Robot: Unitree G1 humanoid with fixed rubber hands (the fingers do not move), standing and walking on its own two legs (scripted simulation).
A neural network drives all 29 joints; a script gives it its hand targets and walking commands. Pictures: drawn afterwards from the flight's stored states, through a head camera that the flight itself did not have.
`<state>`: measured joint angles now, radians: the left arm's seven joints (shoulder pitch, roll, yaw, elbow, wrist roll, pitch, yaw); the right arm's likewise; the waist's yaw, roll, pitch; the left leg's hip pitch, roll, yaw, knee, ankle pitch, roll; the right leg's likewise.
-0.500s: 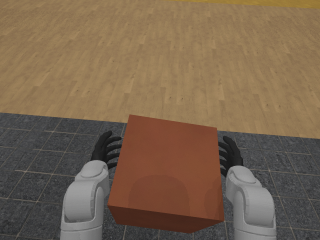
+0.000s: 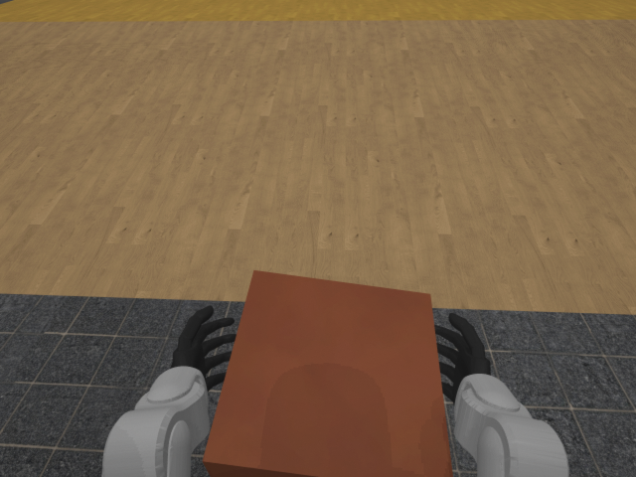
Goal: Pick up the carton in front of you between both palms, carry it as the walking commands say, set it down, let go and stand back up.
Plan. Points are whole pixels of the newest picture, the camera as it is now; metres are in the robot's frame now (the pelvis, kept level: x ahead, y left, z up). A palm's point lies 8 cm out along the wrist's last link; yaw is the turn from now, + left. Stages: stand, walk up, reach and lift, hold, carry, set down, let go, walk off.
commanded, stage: carry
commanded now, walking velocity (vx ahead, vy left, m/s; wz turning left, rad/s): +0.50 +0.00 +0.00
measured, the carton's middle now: (323, 406) +0.23 +0.00 +0.01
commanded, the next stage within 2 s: none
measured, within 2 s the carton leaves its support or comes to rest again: neither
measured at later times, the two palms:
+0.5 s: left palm (226, 200) +0.55 +0.17 +0.09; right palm (401, 201) +0.55 -0.13 +0.09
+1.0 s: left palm (274, 103) +0.90 +0.12 +0.13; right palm (401, 104) +0.91 -0.18 +0.11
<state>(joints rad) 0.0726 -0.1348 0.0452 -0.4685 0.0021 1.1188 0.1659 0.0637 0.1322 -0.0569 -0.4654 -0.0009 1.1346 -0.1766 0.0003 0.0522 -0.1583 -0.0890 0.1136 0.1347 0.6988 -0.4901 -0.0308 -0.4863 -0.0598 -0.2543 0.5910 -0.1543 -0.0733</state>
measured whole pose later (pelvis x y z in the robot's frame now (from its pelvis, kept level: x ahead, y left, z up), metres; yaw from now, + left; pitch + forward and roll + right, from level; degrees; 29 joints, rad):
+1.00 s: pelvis +0.66 -0.03 +0.00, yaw +1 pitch +3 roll +0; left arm -0.07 -0.13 0.06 -0.61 -0.02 1.22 0.19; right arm -0.06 0.12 -0.09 -0.59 0.03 1.21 -0.19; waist 0.03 0.02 -0.06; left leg -0.26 0.08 0.06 1.12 -0.44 0.01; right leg -0.47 -0.06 -0.24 0.59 -0.18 -0.09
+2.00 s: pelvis +1.32 -0.06 +0.06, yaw +0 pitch +7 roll +1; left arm -0.51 -0.16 0.24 -0.31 -0.01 1.11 0.24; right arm -0.53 0.14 -0.32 -0.25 -0.06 1.05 -0.21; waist 0.12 -0.01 0.03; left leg -0.77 0.01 0.06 1.18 -0.42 0.05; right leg -0.26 -0.02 -0.09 0.47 -0.46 -0.03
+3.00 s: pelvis +1.95 -0.02 +0.13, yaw -2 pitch +4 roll +1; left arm -0.63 -0.11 0.30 -0.17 0.06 1.13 0.22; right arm -0.62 0.11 -0.30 -0.09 -0.04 1.12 -0.21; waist -0.04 -0.04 -0.02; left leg -0.57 -0.01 0.11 0.69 -0.32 0.06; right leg -0.31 -0.03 -0.03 0.77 -0.57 0.00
